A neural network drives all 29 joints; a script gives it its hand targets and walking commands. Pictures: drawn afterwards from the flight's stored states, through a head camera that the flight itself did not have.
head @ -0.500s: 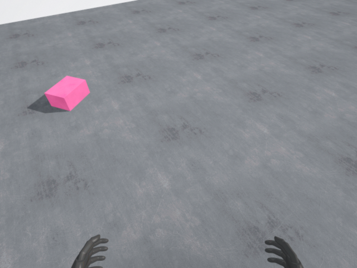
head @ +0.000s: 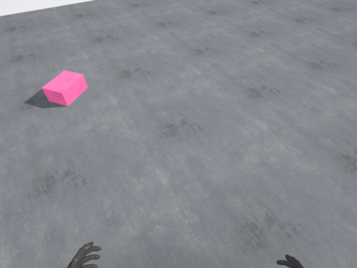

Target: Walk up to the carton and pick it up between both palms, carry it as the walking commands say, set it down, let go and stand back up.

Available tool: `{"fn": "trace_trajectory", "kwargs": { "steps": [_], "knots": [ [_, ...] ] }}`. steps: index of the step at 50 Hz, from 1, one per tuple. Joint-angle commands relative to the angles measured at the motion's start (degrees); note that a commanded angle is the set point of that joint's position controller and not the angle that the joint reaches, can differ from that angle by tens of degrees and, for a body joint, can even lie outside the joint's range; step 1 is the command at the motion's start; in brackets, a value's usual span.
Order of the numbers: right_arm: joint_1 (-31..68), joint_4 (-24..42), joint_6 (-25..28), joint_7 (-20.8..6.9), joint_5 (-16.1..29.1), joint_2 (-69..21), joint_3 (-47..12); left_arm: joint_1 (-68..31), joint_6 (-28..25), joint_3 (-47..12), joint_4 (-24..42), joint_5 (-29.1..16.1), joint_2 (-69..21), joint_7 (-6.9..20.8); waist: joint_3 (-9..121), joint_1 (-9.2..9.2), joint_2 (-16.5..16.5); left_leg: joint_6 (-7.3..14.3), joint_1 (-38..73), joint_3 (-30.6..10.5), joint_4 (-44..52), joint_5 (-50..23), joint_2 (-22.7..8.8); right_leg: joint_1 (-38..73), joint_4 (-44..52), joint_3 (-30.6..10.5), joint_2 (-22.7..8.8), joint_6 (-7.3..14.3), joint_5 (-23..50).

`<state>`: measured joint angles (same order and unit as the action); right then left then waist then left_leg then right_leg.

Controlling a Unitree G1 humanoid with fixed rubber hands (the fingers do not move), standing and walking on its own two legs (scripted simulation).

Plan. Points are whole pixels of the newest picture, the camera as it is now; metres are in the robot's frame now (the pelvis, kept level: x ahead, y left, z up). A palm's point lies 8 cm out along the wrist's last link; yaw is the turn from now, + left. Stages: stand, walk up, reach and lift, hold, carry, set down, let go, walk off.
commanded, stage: stand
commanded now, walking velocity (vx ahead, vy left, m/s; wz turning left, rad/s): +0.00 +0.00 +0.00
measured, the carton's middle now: (66, 87) +1.62 +1.02 -0.68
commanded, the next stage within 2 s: walk up in 1.16 s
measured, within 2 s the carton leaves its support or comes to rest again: neither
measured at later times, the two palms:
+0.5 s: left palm out of the picture +0.12 +0.26 -0.10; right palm out of the picture +0.10 -0.26 -0.11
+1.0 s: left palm out of the picture +0.10 +0.26 -0.10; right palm out of the picture +0.09 -0.27 -0.11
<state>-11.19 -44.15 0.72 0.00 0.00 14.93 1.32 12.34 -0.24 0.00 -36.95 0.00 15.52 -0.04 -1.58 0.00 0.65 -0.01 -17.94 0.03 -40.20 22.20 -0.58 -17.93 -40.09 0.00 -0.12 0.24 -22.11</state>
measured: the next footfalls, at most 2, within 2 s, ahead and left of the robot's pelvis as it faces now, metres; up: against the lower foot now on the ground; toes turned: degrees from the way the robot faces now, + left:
left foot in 1.68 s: +0.11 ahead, +0.25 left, +0.00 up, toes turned +11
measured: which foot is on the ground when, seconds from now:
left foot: down 0.00-1.00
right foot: down 0.00-1.00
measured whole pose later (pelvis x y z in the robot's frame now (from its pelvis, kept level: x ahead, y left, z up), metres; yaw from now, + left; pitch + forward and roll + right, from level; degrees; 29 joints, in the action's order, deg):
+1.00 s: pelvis +0.00 +0.00 +0.00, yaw +0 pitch +0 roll +0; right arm -10.9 -51.5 0.8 0.0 0.0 15.5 1.3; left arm 12.3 -0.7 0.0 -44.3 0.0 16.2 -0.1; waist -1.6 0.0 0.3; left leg 0.0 -17.9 0.0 -40.2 21.8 -0.6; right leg -17.9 -40.0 0.0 -0.1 0.2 -21.7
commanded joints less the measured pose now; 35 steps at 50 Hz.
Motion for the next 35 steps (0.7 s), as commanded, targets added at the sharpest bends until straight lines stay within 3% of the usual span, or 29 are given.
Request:
{"fn": "trace_trajectory", "kwargs": {
  "steps": [1,3,4,5,6,7,9,11,12,14,15,17,19,20,21,22,23,24,27,28,29,31,32,33,34,35],
  "knots": [
    [4.3,3.2,2.5,0.5,-1.5,14.2,3.8,-2.4,-3.6,4.5,1.0,1.1,12.8,-0.8,4.0,-1.12,0.0,4.4,1.4,-4.5,4.6,-15.0,-4.2,1.1,6.7,-4.7,-4.6,3.9,15.2],
    [5.1,3.1,2.5,0.2,-1.3,13.3,3.4,-3.8,-3.5,4.9,0.4,1.2,14.6,-1.0,3.0,-0.28,-1.2,4.2,2.0,-4.9,5.7,-17.6,-4.2,-0.2,6.4,-5.3,-5.1,4.2,15.0],
    [4.9,3.1,2.5,0.4,-1.1,14.1,3.8,-3.3,-3.4,4.3,0.1,1.3,13.2,-1.1,3.7,-0.33,-0.6,4.3,1.8,-4.5,5.1,-16.0,-4.0,0.2,7.2,-5.5,-5.0,4.2,15.4],
    [5.0,2.6,2.4,0.6,-1.1,13.3,3.3,-4.2,-3.2,4.8,-0.3,0.9,14.1,-1.2,2.4,-0.47,-2.2,4.6,1.1,-5.0,6.7,-14.2,-4.0,0.4,7.3,-5.5,-5.0,4.3,14.0],
    [5.7,2.7,2.7,0.5,-1.5,12.8,3.2,-4.5,-3.5,4.5,-0.3,1.0,13.7,-0.9,1.9,-0.71,-1.5,4.4,0.8,-5.5,6.9,-14.5,-4.5,0.0,7.2,-5.8,-5.8,4.5,12.9],
    [4.4,2.3,2.7,0.7,-1.4,14.9,3.8,-4.3,-3.3,5.1,0.6,0.9,13.5,-0.7,2.4,-1.24,-1.8,4.6,0.4,-5.3,7.2,-14.8,-4.6,0.9,5.9,-4.3,-4.2,3.6,12.0],
    [4.9,1.3,2.7,0.6,-1.1,14.1,3.4,-2.7,-2.9,4.6,-0.8,1.0,13.2,-0.9,3.3,-1.02,0.0,4.9,1.8,-5.6,6.7,-15.1,-5.1,1.6,7.0,-4.8,-4.6,4.0,14.2],
    [5.3,1.6,2.5,0.6,-1.2,14.4,3.4,-4.3,-3.3,4.3,-0.2,1.3,12.9,-1.2,2.9,-0.42,-0.8,4.3,1.0,-4.8,6.8,-15.1,-4.6,1.1,7.6,-6.1,-5.4,4.5,16.2],
    [6.5,1.6,2.7,0.5,-0.9,13.9,3.4,-4.1,-3.6,4.3,-0.8,1.5,14.2,-1.2,2.7,-0.06,1.5,4.1,1.9,-4.6,6.5,-14.8,-4.6,0.8,8.2,-5.7,-5.6,4.3,17.1],
    [6.0,1.4,2.7,0.4,-1.0,14.2,3.5,-4.6,-3.2,4.2,-1.0,1.4,13.8,-1.3,3.5,-0.1,-0.7,3.7,3.1,-4.7,6.9,-17.5,-4.5,1.8,8.5,-6.3,-6.0,4.0,18.4],
    [5.5,1.0,2.8,0.5,-0.8,14.1,3.7,-4.4,-3.2,4.5,-1.2,1.1,14.0,-1.2,5.0,-0.22,1.0,3.7,3.2,-4.4,5.4,-18.9,-4.5,2.5,7.8,-5.5,-5.9,4.1,19.1],
    [4.5,0.1,2.5,0.5,-1.1,14.8,3.6,-3.6,-3.4,4.4,-2.6,1.3,14.4,-1.0,1.9,-0.06,-1.5,3.8,2.8,-4.6,6.6,-19.2,-4.7,0.4,7.7,-5.6,-5.5,4.2,16.7],
    [4.5,-0.4,2.1,0.7,-1.2,15.4,3.3,-2.8,-3.0,4.4,-3.1,0.6,14.2,-1.3,4.4,-1.01,0.1,4.7,2.8,-5.9,7.3,-19.2,-5.3,3.6,7.5,-5.1,-5.2,3.8,17.2],
    [4.8,-0.2,2.4,0.7,-0.9,14.8,3.4,-3.4,-3.0,4.3,-3.0,0.9,13.9,-1.4,2.3,-0.51,-1.7,4.5,1.6,-5.9,8.0,-18.5,-5.3,3.0,7.9,-5.4,-5.1,3.9,17.5],
    [6.0,0.1,2.5,0.7,-0.8,14.0,3.0,-3.7,-3.2,4.5,-2.3,0.9,13.6,-1.1,2.8,-1.22,-0.3,4.4,1.9,-5.2,7.8,-17.7,-5.0,2.4,7.8,-5.3,-5.3,4.0,16.0],
    [6.4,0.0,2.3,0.6,-1.1,13.9,3.0,-4.2,-3.3,4.6,-2.5,1.3,13.7,-1.2,2.9,-0.69,-1.6,3.9,2.3,-4.7,7.9,-16.5,-4.7,2.1,8.1,-6.0,-5.4,3.9,15.4],
    [5.9,-0.6,2.3,0.6,-0.6,14.6,3.3,-3.4,-3.2,4.0,-3.7,1.3,14.1,-1.3,2.6,-0.12,-0.4,4.0,2.6,-5.4,8.1,-16.6,-5.0,2.1,8.9,-5.1,-5.4,3.5,16.5],
    [5.4,-0.7,2.6,0.5,-0.7,13.8,3.3,-3.9,-3.4,4.3,-3.8,1.3,13.6,-1.0,4.9,-0.32,-1.5,4.2,2.7,-4.8,6.3,-18.3,-4.5,3.4,8.7,-6.5,-6.4,4.1,17.8],
    [5.0,-1.6,2.5,0.5,-0.7,13.9,3.1,-4.7,-3.4,4.3,-4.2,1.2,14.3,-1.3,4.6,-0.3,0.6,4.2,4.0,-5.1,6.8,-18.4,-4.2,3.2,8.5,-5.5,-5.5,3.9,19.7],
    [5.4,-1.8,2.8,0.4,-0.9,14.9,3.2,-4.3,-3.2,4.4,-4.5,1.0,14.6,-1.1,3.1,-0.24,-1.0,4.0,3.0,-4.7,6.8,-20.1,-4.3,2.4,7.7,-4.6,-5.3,3.8,20.2],
    [5.5,-1.3,2.6,0.3,-1.1,14.8,3.4,-4.2,-3.3,4.6,-4.4,1.0,14.8,-1.2,3.2,-0.7,1.3,4.1,2.8,-5.2,7.0,-20.5,-4.4,2.0,7.8,-5.2,-5.6,4.1,19.8],
    [5.7,-1.8,2.3,0.3,-0.6,15.1,3.6,-3.4,-3.4,4.4,-5.2,1.2,15.1,-1.2,4.0,-0.12,-0.2,3.9,4.2,-4.8,5.9,-20.6,-4.8,2.0,8.3,-5.2,-5.6,3.7,20.3],
    [5.1,-2.7,2.2,0.5,-1.0,14.6,3.1,-3.9,-3.4,4.5,-5.3,0.7,14.3,-1.4,2.5,-0.77,-1.8,4.4,2.2,-5.5,7.3,-19.9,-4.8,2.7,8.2,-6.2,-5.6,3.7,18.4],
    [5.8,-2.1,2.5,0.3,-0.7,14.2,3.0,-4.6,-3.2,4.2,-5.1,0.9,14.2,-1.3,1.9,-0.34,-1.9,3.8,2.5,-4.7,7.4,-19.8,-4.5,2.0,8.6,-4.9,-5.7,3.9,19.1],
    [5.8,-3.2,2.4,0.5,-0.9,15.1,3.2,-3.7,-3.1,4.2,-5.3,0.5,14.3,-1.2,2.3,-1.14,-1.9,3.9,2.9,-5.1,8.4,-17.2,-4.6,1.9,9.0,-6.2,-5.4,4.1,15.7],
    [5.3,-3.5,2.3,0.5,-0.6,14.8,3.0,-4.4,-3.2,4.3,-5.6,1.0,14.5,-1.3,1.3,-0.2,-0.6,3.6,2.7,-4.7,8.6,-16.5,-4.5,1.9,9.8,-5.8,-5.6,3.8,15.1]
  ]
}}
